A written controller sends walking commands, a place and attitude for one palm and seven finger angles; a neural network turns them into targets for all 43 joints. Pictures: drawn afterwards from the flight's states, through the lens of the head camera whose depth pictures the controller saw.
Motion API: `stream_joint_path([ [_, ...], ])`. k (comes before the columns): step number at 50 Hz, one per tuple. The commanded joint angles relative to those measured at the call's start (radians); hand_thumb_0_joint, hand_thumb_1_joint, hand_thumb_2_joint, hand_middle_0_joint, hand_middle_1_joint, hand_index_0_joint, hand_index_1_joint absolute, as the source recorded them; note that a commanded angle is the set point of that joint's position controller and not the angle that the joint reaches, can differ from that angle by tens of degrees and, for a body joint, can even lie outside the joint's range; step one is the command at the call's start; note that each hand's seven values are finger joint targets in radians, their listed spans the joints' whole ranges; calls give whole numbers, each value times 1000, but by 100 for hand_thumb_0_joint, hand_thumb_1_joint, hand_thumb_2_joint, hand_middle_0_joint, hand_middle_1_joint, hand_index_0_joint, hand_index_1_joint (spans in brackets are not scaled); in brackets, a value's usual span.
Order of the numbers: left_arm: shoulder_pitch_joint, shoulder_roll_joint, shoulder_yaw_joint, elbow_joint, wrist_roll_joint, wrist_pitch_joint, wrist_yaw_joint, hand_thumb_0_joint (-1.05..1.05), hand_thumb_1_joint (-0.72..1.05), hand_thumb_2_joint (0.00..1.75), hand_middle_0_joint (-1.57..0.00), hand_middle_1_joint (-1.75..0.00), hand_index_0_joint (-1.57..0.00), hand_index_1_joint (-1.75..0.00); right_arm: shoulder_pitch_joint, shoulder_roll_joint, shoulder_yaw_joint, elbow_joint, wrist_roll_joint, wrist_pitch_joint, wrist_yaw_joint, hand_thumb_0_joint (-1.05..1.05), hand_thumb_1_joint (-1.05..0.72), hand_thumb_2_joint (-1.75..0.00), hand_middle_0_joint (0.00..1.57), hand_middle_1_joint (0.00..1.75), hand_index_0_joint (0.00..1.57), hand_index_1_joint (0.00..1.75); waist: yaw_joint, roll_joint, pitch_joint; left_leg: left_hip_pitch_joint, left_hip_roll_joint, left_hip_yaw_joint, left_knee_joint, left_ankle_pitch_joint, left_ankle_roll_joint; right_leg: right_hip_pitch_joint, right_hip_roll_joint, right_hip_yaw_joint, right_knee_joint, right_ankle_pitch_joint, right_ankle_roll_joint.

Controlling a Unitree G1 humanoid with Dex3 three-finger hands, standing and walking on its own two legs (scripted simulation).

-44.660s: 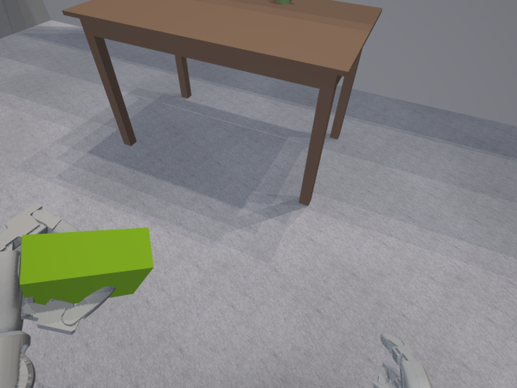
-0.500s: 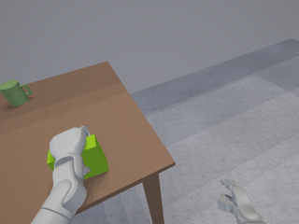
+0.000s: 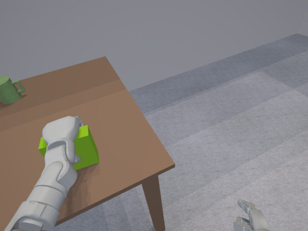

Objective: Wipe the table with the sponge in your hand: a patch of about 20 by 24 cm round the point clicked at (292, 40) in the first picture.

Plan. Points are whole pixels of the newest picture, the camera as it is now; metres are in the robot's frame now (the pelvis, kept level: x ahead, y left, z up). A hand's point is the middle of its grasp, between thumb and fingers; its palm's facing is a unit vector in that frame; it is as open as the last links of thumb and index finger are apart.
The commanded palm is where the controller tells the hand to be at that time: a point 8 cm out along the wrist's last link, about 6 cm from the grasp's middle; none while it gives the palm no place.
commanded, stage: wipe forward along the middle lane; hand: left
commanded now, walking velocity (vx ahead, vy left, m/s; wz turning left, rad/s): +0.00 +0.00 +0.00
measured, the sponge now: (74, 155) +0.31 +0.27 +0.03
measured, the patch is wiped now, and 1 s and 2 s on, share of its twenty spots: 0.95 0.95 0.95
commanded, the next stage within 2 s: slide back across to the first lane in 0.62 s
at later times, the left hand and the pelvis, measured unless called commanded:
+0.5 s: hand (66, 131) +0.37 +0.30 +0.08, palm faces -0.09 -0.05 -0.99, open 9.5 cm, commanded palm +0.35 +0.32 +0.11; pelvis +0.00 -0.01 +0.00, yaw +1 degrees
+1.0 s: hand (59, 124) +0.39 +0.34 +0.08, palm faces -0.07 -0.05 -1.00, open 9.5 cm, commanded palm +0.36 +0.35 +0.13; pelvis +0.01 +0.02 +0.00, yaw +0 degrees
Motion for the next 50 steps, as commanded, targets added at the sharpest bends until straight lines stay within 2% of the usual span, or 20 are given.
stream_joint_path([
  [1,-194,262,107,28,51,-3,55,0,10,130,-120,-160,-120,-160,-161,-109,-44,-149,-5,-55,-3,0,-90,-90,20,30,20,30,6,-179,-111,-111,-43,16,-26,73,47,162,-78,139,-91,181,40],
  [2,-203,301,138,27,54,-4,57,0,10,130,-120,-160,-120,-160,-166,-114,-44,-149,-5,-50,-3,0,-90,-90,20,30,20,30,14,-158,-117,-119,-44,8,-32,68,45,163,-78,158,-90,167,33],
  [4,-247,249,84,47,53,-11,57,0,10,130,-120,-160,-120,-160,-151,-109,-44,-145,-3,-52,-5,0,-90,-90,20,30,20,30,-7,-174,-99,-123,-41,17,-30,50,48,143,-80,137,-99,140,42],
  [7,-330,314,118,95,61,-21,58,0,10,130,-120,-160,-120,-160,-148,-115,-43,-135,-3,-50,-13,0,-90,-90,20,30,20,30,-9,-164,-95,-136,-42,10,-34,23,50,121,-82,154,-115,68,40],
  [10,-381,316,105,162,67,-48,55,0,10,130,-120,-160,-120,-160,-120,-115,-45,-120,-3,-53,-16,0,-90,-90,20,30,20,30,-23,-168,-98,-149,-38,18,-25,14,52,116,-89,144,-118,57,46],
  [12,-379,383,163,177,64,-69,52,0,10,130,-120,-160,-120,-160,-116,-119,-46,-123,-5,-50,-17,0,-90,-90,20,30,20,30,-4,-155,-146,-167,-42,8,-20,23,49,154,-90,169,-106,81,42],
  [14,-383,349,134,218,65,-92,49,0,10,130,-120,-160,-120,-160,-92,-116,-48,-117,-2,-49,-15,0,-90,-90,20,30,20,30,-19,-170,-142,-175,-39,15,-13,32,52,154,-93,151,-98,117,48],
  [17,-408,396,171,226,62,-121,48,0,10,130,-120,-160,-120,-160,-89,-120,-49,-124,-2,-45,-13,0,-90,-90,20,30,20,30,-11,-132,-171,-180,-39,10,-11,39,53,166,-94,163,-93,146,44],
  [20,-453,381,146,278,71,-148,51,0,10,130,-120,-160,-120,-160,-57,-122,-50,-113,-1,-45,-10,0,-90,-90,20,30,20,30,-32,-145,-143,-194,-35,14,-4,42,57,141,-93,140,-89,169,48],
  [22,-458,412,178,290,76,-164,55,0,10,130,-120,-160,-120,-160,-55,-125,-53,-114,-2,-43,-10,0,-90,-90,20,30,20,30,-20,-137,-175,-196,-37,10,-4,49,56,148,-91,148,-83,173,43],
  [24,-453,370,149,303,79,-183,64,0,10,130,-120,-160,-120,-160,-28,-122,-58,-111,-3,-43,-4,0,-90,-90,20,30,20,30,-31,-150,-192,-187,-35,19,8,74,60,153,-92,123,-70,239,48],
  [27,-495,411,178,321,73,-196,73,0,10,130,-120,-160,-120,-160,-28,-128,-58,-104,1,-38,-3,0,-90,-90,20,30,20,30,-31,-139,-200,-205,-35,16,4,67,58,153,-92,135,-69,234,47],
  [30,-537,399,157,360,80,-207,83,0,10,130,-120,-160,-120,-160,-5,-131,-62,-89,0,-38,-2,0,-90,-90,20,30,20,30,-54,-163,-187,-205,-31,23,14,60,63,128,-94,117,-74,232,56],
  [32,-535,457,204,374,83,-216,86,0,10,130,-120,-160,-120,-160,-3,-136,-63,-88,0,-34,0,0,-90,-90,20,30,20,30,-35,-136,-220,-216,-36,15,14,75,60,153,-92,138,-64,256,47],
  [34,-562,404,155,398,84,-218,91,0,10,130,-120,-160,-120,-160,10,-130,-63,-84,2,-32,3,0,-90,-90,20,30,20,30,-56,-143,-198,-209,-32,24,16,74,63,129,-91,105,-66,249,52],
  [41,-557,479,214,386,86,-228,95,0,10,130,-120,-160,-120,-160,15,-134,-65,-94,4,-21,6,0,-90,-90,20,30,20,30,-33,-126,-242,-185,-34,17,3,102,65,172,-87,98,-65,264,47],
  [42,-571,496,230,354,83,-234,94,0,10,130,-120,-160,-120,-160,-3,-134,-65,-101,5,-20,3,0,-90,-90,20,30,20,30,-20,-92,-262,-168,-35,14,-6,119,65,180,-87,105,-63,268,40],
  [44,-563,467,203,348,84,-230,98,0,10,130,-120,-160,-120,-160,4,-128,-65,-100,5,-21,3,0,-90,-90,20,30,20,30,-29,-92,-237,-151,-34,18,-12,111,67,165,-84,82,-73,235,43],
  [47,-561,502,237,295,76,-221,97,0,10,130,-120,-160,-120,-160,-21,-129,-64,-111,6,-21,2,0,-90,-90,20,30,20,30,-7,-76,-264,-120,-36,11,-32,136,67,193,-81,86,-79,239,35],
  [50,-540,490,225,298,80,-203,94,0,10,130,-120,-160,-120,-160,-15,-130,-65,-101,6,-23,3,0,-90,-90,20,30,20,30,-16,-92,-232,-97,-33,11,-39,161,69,189,-79,64,-85,261,34],
])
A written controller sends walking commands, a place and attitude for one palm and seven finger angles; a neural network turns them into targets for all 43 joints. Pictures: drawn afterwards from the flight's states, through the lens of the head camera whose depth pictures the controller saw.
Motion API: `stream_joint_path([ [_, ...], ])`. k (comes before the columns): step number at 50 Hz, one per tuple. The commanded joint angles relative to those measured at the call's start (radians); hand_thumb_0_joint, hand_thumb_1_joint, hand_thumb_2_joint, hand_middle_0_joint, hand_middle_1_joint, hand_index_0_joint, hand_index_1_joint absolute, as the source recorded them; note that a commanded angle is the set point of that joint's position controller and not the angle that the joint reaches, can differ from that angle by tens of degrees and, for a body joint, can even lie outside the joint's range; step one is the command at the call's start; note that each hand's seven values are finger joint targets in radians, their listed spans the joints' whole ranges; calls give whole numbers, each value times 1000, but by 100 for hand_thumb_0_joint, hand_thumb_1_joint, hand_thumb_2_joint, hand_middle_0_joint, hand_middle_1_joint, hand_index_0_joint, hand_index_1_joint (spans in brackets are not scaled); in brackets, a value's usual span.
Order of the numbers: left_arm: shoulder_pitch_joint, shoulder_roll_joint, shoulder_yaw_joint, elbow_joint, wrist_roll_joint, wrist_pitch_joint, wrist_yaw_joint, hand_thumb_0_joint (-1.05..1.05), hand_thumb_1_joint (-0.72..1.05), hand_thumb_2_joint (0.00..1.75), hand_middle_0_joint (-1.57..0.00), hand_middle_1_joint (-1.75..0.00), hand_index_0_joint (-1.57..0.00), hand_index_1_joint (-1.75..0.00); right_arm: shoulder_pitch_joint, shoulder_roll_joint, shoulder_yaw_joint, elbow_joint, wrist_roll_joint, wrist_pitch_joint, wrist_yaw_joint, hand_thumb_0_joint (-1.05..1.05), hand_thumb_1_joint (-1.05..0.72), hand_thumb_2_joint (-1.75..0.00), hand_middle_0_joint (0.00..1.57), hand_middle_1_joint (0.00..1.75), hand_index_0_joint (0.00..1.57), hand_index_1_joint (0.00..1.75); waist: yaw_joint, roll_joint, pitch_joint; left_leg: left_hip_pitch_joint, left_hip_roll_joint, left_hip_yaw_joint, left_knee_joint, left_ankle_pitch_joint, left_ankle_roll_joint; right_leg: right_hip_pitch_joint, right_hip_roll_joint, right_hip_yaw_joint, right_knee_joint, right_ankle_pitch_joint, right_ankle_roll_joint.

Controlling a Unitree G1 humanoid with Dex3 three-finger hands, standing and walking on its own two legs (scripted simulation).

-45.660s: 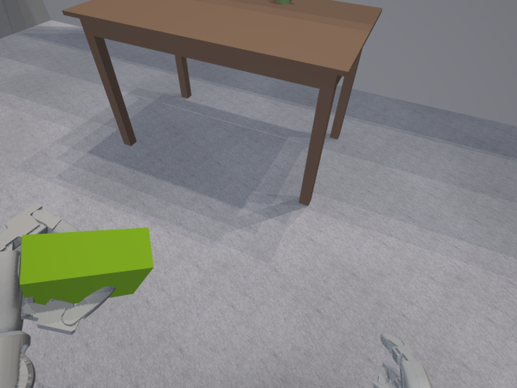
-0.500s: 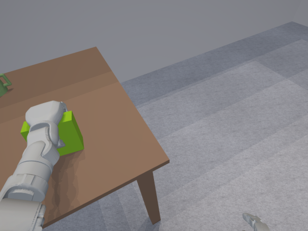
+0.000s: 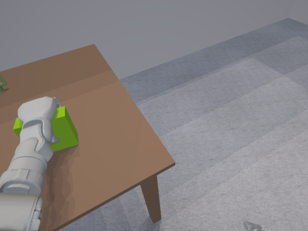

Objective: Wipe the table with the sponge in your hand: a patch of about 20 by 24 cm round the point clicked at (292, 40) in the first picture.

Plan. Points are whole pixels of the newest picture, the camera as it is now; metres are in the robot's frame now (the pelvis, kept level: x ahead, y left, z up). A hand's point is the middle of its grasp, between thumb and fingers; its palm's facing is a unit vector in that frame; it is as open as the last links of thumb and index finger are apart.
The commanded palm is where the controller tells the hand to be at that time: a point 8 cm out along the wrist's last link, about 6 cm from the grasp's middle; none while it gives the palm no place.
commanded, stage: slide back across to the first lane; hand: left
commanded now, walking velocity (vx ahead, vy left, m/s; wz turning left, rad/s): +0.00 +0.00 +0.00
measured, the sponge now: (52, 136) +0.37 +0.32 +0.03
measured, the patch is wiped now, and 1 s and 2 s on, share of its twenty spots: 0.95 0.95 0.95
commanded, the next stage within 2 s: wipe back along the first lane in 0.36 s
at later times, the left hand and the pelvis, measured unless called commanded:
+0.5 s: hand (26, 130) +0.36 +0.37 +0.08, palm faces -0.03 -0.08 -1.00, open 9.5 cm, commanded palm +0.31 +0.37 +0.13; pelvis +0.03 +0.04 +0.00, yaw +1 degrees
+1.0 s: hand (24, 145) +0.31 +0.35 +0.08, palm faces +0.03 -0.06 -1.00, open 9.5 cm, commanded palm +0.27 +0.33 +0.11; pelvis +0.02 +0.05 +0.00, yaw +2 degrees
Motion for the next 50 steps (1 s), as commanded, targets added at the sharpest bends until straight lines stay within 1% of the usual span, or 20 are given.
stream_joint_path([
  [1,-269,359,80,-142,41,52,31,0,10,130,-120,-160,-120,-160,-109,-128,-41,-131,-6,-43,-1,0,-90,-90,20,30,20,30,39,-86,-236,2,-27,16,-56,179,53,275,-74,63,-58,273,15],
  [2,-260,377,103,-162,35,53,25,0,10,130,-120,-160,-120,-160,-127,-129,-39,-137,-5,-42,-1,0,-90,-90,20,30,20,30,51,-60,-242,8,-27,8,-65,195,50,280,-73,69,-56,278,8],
  [5,-185,318,64,-208,39,65,12,0,10,130,-120,-160,-120,-160,-125,-125,-42,-148,-7,-40,7,0,-90,-90,20,30,20,30,53,-54,-236,43,-26,6,-65,238,49,279,-69,47,-55,311,4],
  [7,-146,361,115,-245,30,72,4,0,10,130,-120,-160,-120,-160,-143,-130,-43,-155,-9,-35,9,0,-90,-90,20,30,20,30,69,-48,-252,53,-26,-4,-67,285,46,305,-68,56,-46,358,-5],
  [9,-111,307,74,-282,28,82,-5,0,10,130,-120,-160,-120,-160,-138,-127,-43,-158,-11,-33,15,0,-90,-90,20,30,20,30,59,-61,-227,71,-20,-4,-64,318,43,290,-66,35,-44,387,-3],
  [12,-101,338,105,-358,19,96,-18,0,10,130,-120,-160,-120,-160,-168,-129,-40,-170,-12,-28,16,0,-90,-90,20,30,20,30,66,-38,-235,95,-19,-14,-72,359,37,299,-65,39,-45,402,-10],
  [14,-69,335,103,-360,19,110,-21,0,10,130,-120,-160,-120,-160,-161,-129,-41,-163,-14,-27,15,0,-90,-90,20,30,20,30,62,-46,-205,110,-13,-16,-72,368,34,280,-62,20,-49,384,-8],
  [16,-47,306,83,-398,21,116,-28,0,10,130,-120,-160,-120,-160,-168,-124,-40,-171,-16,-29,19,0,-90,-90,20,30,20,30,66,-39,-216,135,-9,-23,-69,418,26,275,-60,11,-48,397,-11],
  [21,-17,289,72,-473,22,128,-46,0,10,130,-120,-160,-120,-160,-174,-124,-40,-175,-21,-33,23,0,-90,-90,20,30,20,30,60,-25,-229,193,4,-41,-55,539,8,256,-57,2,-48,418,-12],
  [23,21,305,96,-498,13,125,-50,0,10,130,-120,-160,-120,-160,-173,-122,-40,-176,-25,-36,24,0,-90,-90,20,30,20,30,68,-17,-247,213,9,-51,-51,589,1,265,-58,1,-45,424,-12],
  [27,128,215,55,-604,-10,124,-61,0,10,130,-120,-160,-120,-160,-193,-115,-43,-199,-28,-48,40,0,-90,-90,20,30,20,30,74,3,-256,261,26,-77,-38,714,-18,242,-56,-2,-46,442,-11],
  [30,186,177,33,-631,-21,136,-56,0,10,130,-120,-160,-120,-160,-191,-113,-45,-194,-31,-51,48,0,-90,-90,20,30,20,30,68,-46,-242,259,30,-80,-36,697,-24,232,-54,-13,-45,428,-3],
  [34,182,117,-23,-683,-20,174,-52,0,10,130,-120,-160,-120,-160,-214,-109,-44,-195,-30,-50,49,0,-90,-90,20,30,20,30,64,-19,-209,279,42,-109,-46,648,-36,174,-52,-27,-46,317,-5],
  [40,212,51,-81,-705,-19,223,-50,0,10,130,-120,-160,-120,-160,-240,-104,-33,-199,-32,-54,50,0,-90,-90,20,30,20,30,65,-54,-187,254,36,-109,-56,541,-36,174,-47,-29,-46,264,-11],
  [42,206,65,-71,-716,-14,234,-50,0,10,130,-120,-160,-120,-160,-258,-108,-27,-201,-31,-50,48,0,-90,-90,20,30,20,30,72,-50,-177,239,39,-117,-71,493,-38,173,-44,-18,-44,232,-18],
  [43,217,28,-99,-727,-19,238,-50,0,10,130,-120,-160,-120,-160,-257,-100,-27,-206,-29,-52,48,0,-90,-90,20,30,20,30,67,-52,-173,239,37,-113,-67,491,-36,174,-48,-28,-40,230,-14],
  [45,227,16,-113,-707,-18,248,-54,0,10,130,-120,-160,-120,-160,-260,-101,-23,-205,-28,-53,49,0,-90,-90,20,30,20,30,66,-70,-149,218,36,-114,-74,435,-35,163,-46,-29,-43,205,-14],
  [47,262,53,-74,-701,-18,253,-51,0,10,130,-120,-160,-120,-160,-270,-105,-19,-208,-29,-54,47,0,-90,-90,20,30,20,30,80,-57,-146,199,31,-104,-79,395,-29,179,-43,-12,-42,197,-23],
  [48,263,9,-110,-696,-21,254,-53,0,10,130,-120,-160,-120,-160,-269,-96,-16,-210,-26,-54,48,0,-90,-90,20,30,20,30,69,-68,-132,191,29,-99,-78,388,-29,178,-46,-25,-39,199,-20],
  [50,300,12,-100,-714,-24,252,-54,0,10,130,-120,-160,-120,-160,-272,-97,-19,-213,-27,-58,49,0,-90,-90,20,30,20,30,77,-77,-145,193,27,-96,-72,398,-24,189,-46,-19,-37,218,-18],
])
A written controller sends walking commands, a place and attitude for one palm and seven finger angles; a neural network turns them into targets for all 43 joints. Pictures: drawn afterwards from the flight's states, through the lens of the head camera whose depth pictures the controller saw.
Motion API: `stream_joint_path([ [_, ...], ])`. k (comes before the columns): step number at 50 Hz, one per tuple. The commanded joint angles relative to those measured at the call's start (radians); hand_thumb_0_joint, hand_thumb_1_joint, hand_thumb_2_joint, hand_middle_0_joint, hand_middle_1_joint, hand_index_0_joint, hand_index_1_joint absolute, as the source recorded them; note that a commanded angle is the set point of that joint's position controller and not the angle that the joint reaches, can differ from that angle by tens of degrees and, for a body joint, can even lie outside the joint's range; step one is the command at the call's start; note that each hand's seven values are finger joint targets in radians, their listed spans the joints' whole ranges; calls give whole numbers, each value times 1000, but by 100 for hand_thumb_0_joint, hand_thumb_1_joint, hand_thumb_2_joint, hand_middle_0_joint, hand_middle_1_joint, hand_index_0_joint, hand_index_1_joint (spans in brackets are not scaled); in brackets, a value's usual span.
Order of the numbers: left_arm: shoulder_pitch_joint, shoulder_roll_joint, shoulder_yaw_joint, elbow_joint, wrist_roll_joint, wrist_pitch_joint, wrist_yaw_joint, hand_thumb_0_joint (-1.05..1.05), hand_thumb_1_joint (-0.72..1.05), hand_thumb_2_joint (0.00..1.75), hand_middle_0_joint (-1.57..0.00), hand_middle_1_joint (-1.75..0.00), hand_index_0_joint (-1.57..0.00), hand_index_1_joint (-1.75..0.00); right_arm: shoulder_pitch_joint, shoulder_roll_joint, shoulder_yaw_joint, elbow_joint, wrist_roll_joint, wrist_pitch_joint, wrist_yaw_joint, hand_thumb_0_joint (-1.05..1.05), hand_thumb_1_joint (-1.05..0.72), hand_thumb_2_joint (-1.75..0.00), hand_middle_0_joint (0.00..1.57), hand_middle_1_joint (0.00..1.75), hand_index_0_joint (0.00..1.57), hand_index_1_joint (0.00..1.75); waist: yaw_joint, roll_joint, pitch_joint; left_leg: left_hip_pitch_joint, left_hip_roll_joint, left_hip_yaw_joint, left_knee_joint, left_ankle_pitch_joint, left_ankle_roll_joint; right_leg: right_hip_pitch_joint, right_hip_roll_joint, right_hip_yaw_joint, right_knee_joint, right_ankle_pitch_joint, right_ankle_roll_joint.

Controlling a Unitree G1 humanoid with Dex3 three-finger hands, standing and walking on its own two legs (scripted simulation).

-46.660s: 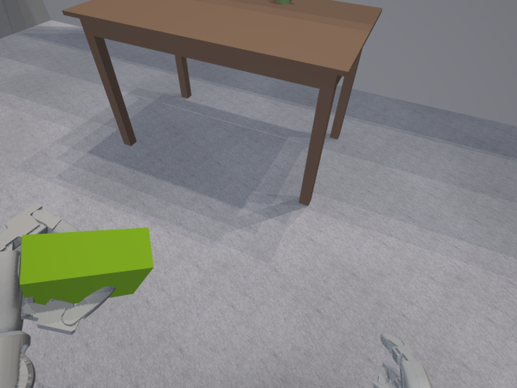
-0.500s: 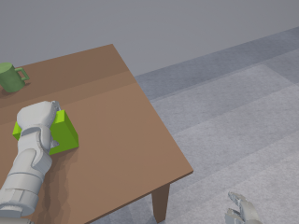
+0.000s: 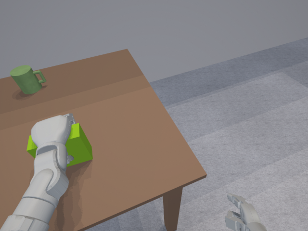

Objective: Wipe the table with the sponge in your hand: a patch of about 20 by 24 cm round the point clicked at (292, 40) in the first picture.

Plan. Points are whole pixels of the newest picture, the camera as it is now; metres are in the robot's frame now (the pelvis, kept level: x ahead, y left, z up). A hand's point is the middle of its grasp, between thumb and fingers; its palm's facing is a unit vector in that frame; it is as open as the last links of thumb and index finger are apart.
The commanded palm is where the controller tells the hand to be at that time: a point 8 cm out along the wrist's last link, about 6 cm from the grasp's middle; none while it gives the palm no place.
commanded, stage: wipe back along the first lane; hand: left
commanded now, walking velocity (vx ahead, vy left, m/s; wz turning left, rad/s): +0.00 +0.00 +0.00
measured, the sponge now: (66, 152) +0.30 +0.30 +0.03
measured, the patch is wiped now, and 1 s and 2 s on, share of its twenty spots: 0.95 0.95 0.95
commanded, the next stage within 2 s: lift the sponge slowly off the table in 1.10 s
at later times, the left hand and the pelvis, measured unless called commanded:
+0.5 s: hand (66, 157) +0.26 +0.26 +0.07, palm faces +0.03 -0.07 -1.00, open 9.4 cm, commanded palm +0.22 +0.26 +0.11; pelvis +0.00 -0.03 +0.00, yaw -2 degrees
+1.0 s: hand (67, 173) +0.22 +0.24 +0.07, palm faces +0.06 -0.10 -0.99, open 9.4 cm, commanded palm +0.17 +0.23 +0.11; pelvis +0.00 -0.03 +0.00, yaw -2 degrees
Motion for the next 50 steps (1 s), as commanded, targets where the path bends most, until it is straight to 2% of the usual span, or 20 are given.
stream_joint_path([
  [1,-66,70,-7,-115,-17,-4,-26,0,10,130,-120,-160,-120,-160,-163,-130,-49,-161,-4,-53,-2,0,-90,-90,20,30,20,30,-6,-87,-158,81,94,-79,-41,401,-86,63,20,-8,4,244,-73],
  [2,-46,80,12,-129,-19,-2,-25,0,10,130,-120,-160,-120,-160,-172,-131,-50,-164,-5,-54,0,0,-90,-90,20,30,20,30,3,-69,-161,80,97,-80,-42,398,-84,65,23,5,4,241,-79],
  [5,8,84,23,-162,-34,-3,-22,0,10,130,-120,-160,-120,-160,-172,-127,-50,-167,-4,-59,1,0,-90,-90,20,30,20,30,1,-102,-156,67,87,-64,-36,386,-71,97,20,6,2,285,-73],
  [7,38,126,65,-172,-37,7,-17,0,10,130,-120,-160,-120,-160,-186,-133,-46,-167,-4,-56,-1,0,-90,-90,20,30,20,30,13,-91,-145,47,85,-61,-50,350,-67,108,21,30,0,276,-77],
  [8,20,83,24,-181,-42,10,-17,0,10,130,-120,-160,-120,-160,-185,-125,-45,-167,-2,-55,-4,0,-90,-90,20,30,20,30,-2,-111,-131,45,82,-52,-48,333,-61,107,17,15,-2,274,-71],
  [9,31,110,50,-177,-41,15,-15,0,10,130,-120,-160,-120,-160,-185,-129,-47,-164,0,-56,-6,0,-90,-90,20,30,20,30,3,-123,-118,40,81,-50,-49,326,-56,104,18,22,-5,276,-71],
  [10,36,98,37,-189,-47,21,-16,0,10,130,-120,-160,-120,-160,-192,-127,-45,-170,0,-58,-8,0,-90,-90,20,30,20,30,4,-113,-115,39,77,-45,-52,316,-51,113,15,23,-9,283,-69],
  [12,60,157,91,-196,-49,30,-12,0,10,130,-120,-160,-120,-160,-202,-132,-46,-166,-1,-58,-13,0,-90,-90,20,30,20,30,17,-115,-124,33,72,-44,-53,304,-45,132,15,49,-10,292,-73],
  [13,52,115,54,-204,-54,29,-16,0,10,130,-120,-160,-120,-160,-200,-125,-44,-166,0,-59,-15,0,-90,-90,20,30,20,30,3,-120,-118,34,67,-32,-49,301,-42,139,11,41,-11,311,-67],
  [15,123,141,87,-208,-63,24,-19,0,10,130,-120,-160,-120,-160,-201,-126,-45,-165,1,-63,-15,0,-90,-90,20,30,20,30,16,-132,-124,28,64,-29,-42,315,-39,163,9,53,-4,355,-66],
  [16,151,118,69,-231,-68,20,-22,0,10,130,-120,-160,-120,-160,-203,-122,-44,-171,2,-66,-14,0,-90,-90,20,30,20,30,15,-121,-130,31,61,-24,-39,323,-38,173,7,56,-2,381,-63],
  [17,160,141,94,-256,-70,21,-21,0,10,130,-120,-160,-120,-160,-208,-125,-46,-173,0,-65,-14,0,-90,-90,20,30,20,30,19,-102,-139,34,62,-28,-41,320,-37,173,8,71,-1,376,-67],
  [20,218,123,87,-286,-79,16,-21,0,10,130,-120,-160,-120,-160,-203,-121,-47,-176,1,-70,-10,0,-90,-90,20,30,20,30,17,-117,-125,27,61,-23,-33,331,-35,178,6,69,4,412,-62],
  [22,270,168,140,-315,-85,14,-14,0,10,130,-120,-160,-120,-160,-210,-123,-48,-177,-1,-72,-10,0,-90,-90,20,30,20,30,30,-111,-141,22,59,-24,-26,338,-35,197,5,95,15,452,-65],
  [23,276,122,100,-326,-88,13,-12,0,10,130,-120,-160,-120,-160,-209,-116,-49,-178,0,-73,-10,0,-90,-90,20,30,20,30,18,-119,-127,21,58,-15,-23,335,-35,193,2,80,15,454,-58],
  [27,277,150,131,-354,-94,29,-7,0,10,130,-120,-160,-120,-160,-221,-124,-50,-179,1,-68,-17,0,-90,-90,20,30,20,30,23,-130,-95,11,59,-22,-31,301,-32,165,8,96,5,408,-60],
  [40,410,75,69,-452,-90,47,-1,0,10,130,-120,-160,-120,-160,-231,-107,-49,-193,0,-77,-15,0,-90,-90,20,30,20,30,23,-138,-94,24,62,-17,-18,300,-31,150,6,87,16,396,-52],
  [43,436,53,48,-501,-86,53,4,0,10,130,-120,-160,-120,-160,-243,-103,-48,-199,-2,-78,-9,0,-90,-90,20,30,20,30,26,-110,-103,38,66,-23,-19,318,-32,145,8,84,22,390,-57],
  [46,518,40,41,-527,-92,51,10,0,10,130,-120,-160,-120,-160,-245,-97,-51,-203,-1,-78,-1,0,-90,-90,20,30,20,30,34,-146,-98,37,67,-21,-13,327,-34,152,7,81,26,414,-53],
  [50,494,22,12,-555,-81,73,18,0,10,130,-120,-160,-120,-160,-260,-97,-47,-205,1,-71,3,0,-90,-90,20,30,20,30,31,-132,-66,39,77,-31,-32,301,-35,117,13,74,18,336,-57],
])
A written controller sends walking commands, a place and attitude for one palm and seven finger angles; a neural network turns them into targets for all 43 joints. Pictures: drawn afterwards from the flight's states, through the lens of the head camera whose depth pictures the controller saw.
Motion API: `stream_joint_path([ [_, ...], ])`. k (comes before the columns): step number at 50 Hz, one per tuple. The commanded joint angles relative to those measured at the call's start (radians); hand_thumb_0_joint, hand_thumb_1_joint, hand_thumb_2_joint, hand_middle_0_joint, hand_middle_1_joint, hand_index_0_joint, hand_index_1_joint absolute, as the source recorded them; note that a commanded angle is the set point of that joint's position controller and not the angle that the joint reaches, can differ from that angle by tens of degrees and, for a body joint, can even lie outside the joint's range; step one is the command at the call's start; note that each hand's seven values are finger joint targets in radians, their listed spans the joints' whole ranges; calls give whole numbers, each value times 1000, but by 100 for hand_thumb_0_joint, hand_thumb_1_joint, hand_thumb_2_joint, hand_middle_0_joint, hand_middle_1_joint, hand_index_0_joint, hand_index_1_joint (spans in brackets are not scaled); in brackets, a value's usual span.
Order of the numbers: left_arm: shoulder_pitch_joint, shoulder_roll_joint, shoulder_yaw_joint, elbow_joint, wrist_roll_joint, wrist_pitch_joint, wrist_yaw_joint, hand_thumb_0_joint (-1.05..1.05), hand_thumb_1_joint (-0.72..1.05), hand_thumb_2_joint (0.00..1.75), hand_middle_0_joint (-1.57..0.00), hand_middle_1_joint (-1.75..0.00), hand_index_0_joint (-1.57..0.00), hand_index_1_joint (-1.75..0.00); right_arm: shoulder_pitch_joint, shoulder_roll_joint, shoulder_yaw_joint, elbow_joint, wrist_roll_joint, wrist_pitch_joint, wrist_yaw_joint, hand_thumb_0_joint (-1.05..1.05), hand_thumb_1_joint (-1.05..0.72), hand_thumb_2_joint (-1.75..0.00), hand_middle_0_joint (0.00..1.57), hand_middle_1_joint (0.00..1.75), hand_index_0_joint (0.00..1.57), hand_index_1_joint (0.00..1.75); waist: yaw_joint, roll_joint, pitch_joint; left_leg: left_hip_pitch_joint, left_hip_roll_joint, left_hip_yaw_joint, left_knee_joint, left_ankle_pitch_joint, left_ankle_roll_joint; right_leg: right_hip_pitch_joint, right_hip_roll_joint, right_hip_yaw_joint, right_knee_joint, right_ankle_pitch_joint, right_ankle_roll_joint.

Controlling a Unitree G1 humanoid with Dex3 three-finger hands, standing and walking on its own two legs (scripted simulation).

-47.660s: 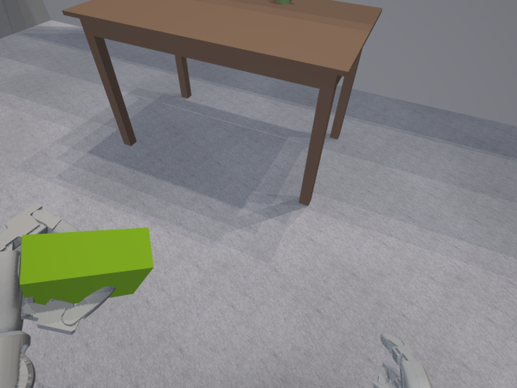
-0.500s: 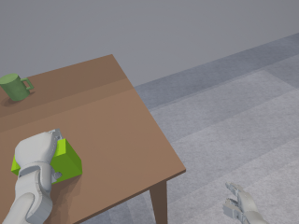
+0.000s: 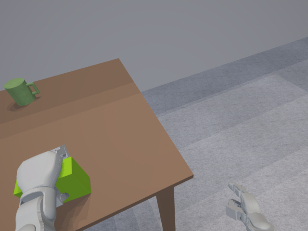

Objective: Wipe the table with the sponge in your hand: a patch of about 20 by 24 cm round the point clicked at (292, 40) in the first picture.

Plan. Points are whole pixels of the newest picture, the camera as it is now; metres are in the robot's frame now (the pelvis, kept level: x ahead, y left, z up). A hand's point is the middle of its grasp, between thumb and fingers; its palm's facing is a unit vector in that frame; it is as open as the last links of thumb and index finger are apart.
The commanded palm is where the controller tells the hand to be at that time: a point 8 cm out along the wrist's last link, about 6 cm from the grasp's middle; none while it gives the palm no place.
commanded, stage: wipe back along the first lane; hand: left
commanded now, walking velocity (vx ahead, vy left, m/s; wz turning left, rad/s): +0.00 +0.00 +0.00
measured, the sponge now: (60, 187) +0.20 +0.28 +0.03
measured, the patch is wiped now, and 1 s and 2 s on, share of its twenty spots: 0.95 0.95 0.95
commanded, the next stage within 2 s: lift the sponge slowly off the table in 0.10 s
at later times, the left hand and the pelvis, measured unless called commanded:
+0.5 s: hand (54, 186) +0.18 +0.26 +0.08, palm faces +0.09 -0.17 -0.98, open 9.4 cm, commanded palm +0.14 +0.26 +0.13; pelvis -0.01 +0.00 +0.00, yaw +0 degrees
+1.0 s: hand (47, 194) +0.16 +0.26 +0.10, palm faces +0.10 -0.19 -0.98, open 9.4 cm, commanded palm +0.13 +0.26 +0.17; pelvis -0.02 -0.01 +0.00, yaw +0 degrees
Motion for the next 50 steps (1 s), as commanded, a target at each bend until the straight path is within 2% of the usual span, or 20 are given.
stream_joint_path([
  [1,15,49,-9,-106,-41,28,-23,0,10,130,-120,-160,-120,-160,-224,-89,-35,-177,-2,-51,4,0,-90,-90,20,30,20,30,19,-163,-71,-17,36,-62,-48,321,-1,88,-29,41,-26,346,-28],
  [5,79,7,-61,-141,-32,30,-25,0,10,130,-120,-160,-120,-160,-237,-81,-33,-184,0,-51,19,0,-90,-90,20,30,20,30,24,-164,-84,-2,41,-69,-47,355,-4,96,-25,36,-14,357,-31],
  [7,90,25,-47,-161,-30,37,-24,0,10,130,-120,-160,-120,-160,-254,-82,-33,-185,2,-50,24,0,-90,-90,20,30,20,30,29,-142,-74,3,45,-76,-50,352,-5,89,-19,56,-14,351,-36],
  [8,79,-14,-92,-163,-29,38,-24,0,10,130,-120,-160,-120,-160,-246,-77,-31,-185,2,-48,27,0,-90,-90,20,30,20,30,18,-151,-64,1,47,-73,-51,344,-5,79,-23,35,-13,330,-31],
  [11,37,37,-41,-157,-23,39,-14,0,10,130,-120,-160,-120,-160,-246,-82,-31,-177,-1,-43,22,0,-90,-90,20,30,20,30,26,-166,-58,-10,44,-73,-61,307,-4,83,-21,42,-22,298,-33],
  [12,23,56,-22,-186,-19,46,-12,0,10,130,-120,-160,-120,-160,-267,-83,-30,-181,-3,-42,20,0,-90,-90,20,30,20,30,32,-139,-71,-2,44,-77,-65,301,-3,90,-14,62,-24,294,-39],
  [15,41,48,-28,-190,-23,42,-9,0,10,130,-120,-160,-120,-160,-256,-75,-28,-177,-3,-43,19,0,-90,-90,20,30,20,30,29,-151,-76,6,39,-67,-58,335,-3,110,-22,51,-21,334,-35],
  [17,7,98,18,-220,-18,47,-9,0,10,130,-120,-160,-120,-160,-268,-82,-26,-176,-6,-39,15,0,-90,-90,20,30,20,30,32,-125,-82,14,41,-75,-65,324,-2,110,-15,77,-28,319,-40],
  [20,18,67,-15,-228,-23,45,-15,0,10,130,-120,-160,-120,-160,-260,-77,-24,-177,-8,-40,13,0,-90,-90,20,30,20,30,25,-113,-57,19,42,-67,-66,341,-3,108,-22,54,-31,324,-36],
  [27,-17,125,42,-320,-21,44,-20,0,10,130,-120,-160,-120,-160,-278,-80,-25,-187,-15,-38,8,0,-90,-90,20,30,20,30,36,-74,-84,38,41,-80,-76,351,-1,134,-12,85,-39,322,-47],
  [28,-26,106,18,-322,-20,42,-20,0,10,130,-120,-160,-120,-160,-263,-76,-26,-184,-16,-38,9,0,-90,-90,20,30,20,30,28,-76,-81,40,43,-76,-74,357,0,130,-18,67,-36,316,-43],
  [35,-18,156,72,-348,-27,32,-16,0,10,130,-120,-160,-120,-160,-262,-79,-29,-183,-20,-38,0,0,-90,-90,20,30,20,30,38,-90,-81,47,38,-74,-80,349,2,149,-18,76,-50,316,-44],
  [37,-29,197,116,-374,-25,34,-15,0,10,130,-120,-160,-120,-160,-283,-83,-26,-185,-21,-38,-3,0,-90,-90,20,30,20,30,45,-77,-81,50,35,-80,-82,340,2,155,-12,109,-57,318,-50],
  [38,-37,177,95,-375,-27,32,-14,0,10,130,-120,-160,-120,-160,-268,-78,-26,-183,-23,-38,-5,0,-90,-90,20,30,20,30,36,-73,-83,49,35,-70,-79,340,4,157,-21,88,-53,314,-44],
  [39,-47,210,124,-370,-23,30,-12,0,10,130,-120,-160,-120,-160,-264,-83,-28,-175,-23,-38,-7,0,-90,-90,20,30,20,30,37,-70,-71,49,37,-74,-82,337,0,150,-18,92,-59,304,-47],
  [41,-53,195,108,-392,-26,25,-13,0,10,130,-120,-160,-120,-160,-269,-80,-29,-181,-25,-39,-10,0,-90,-90,20,30,20,30,39,-66,-75,59,33,-74,-82,343,3,154,-20,90,-65,310,-46],
  [42,-67,230,140,-416,-23,29,-14,0,10,130,-120,-160,-120,-160,-289,-82,-27,-185,-24,-41,-12,0,-90,-90,20,30,20,30,43,-43,-75,65,32,-83,-86,329,4,152,-12,122,-73,290,-53],
  [43,-83,208,115,-409,-20,27,-14,0,10,130,-120,-160,-120,-160,-277,-78,-26,-181,-26,-43,-14,0,-90,-90,20,30,20,30,36,-48,-77,64,33,-75,-84,325,5,153,-19,97,-69,277,-48],
  [47,-130,251,148,-410,-18,32,-19,0,10,130,-120,-160,-120,-160,-302,-83,-21,-180,-27,-45,-26,0,-90,-90,20,30,20,30,40,-26,-60,76,29,-81,-97,295,5,143,-12,125,-97,233,-53],
  [50,-166,226,122,-355,-24,39,-33,0,10,130,-120,-160,-120,-160,-286,-84,-20,-165,-24,-47,-34,0,-90,-90,20,30,20,30,27,-58,-30,71,30,-74,-104,268,3,122,-19,96,-112,180,-44],
])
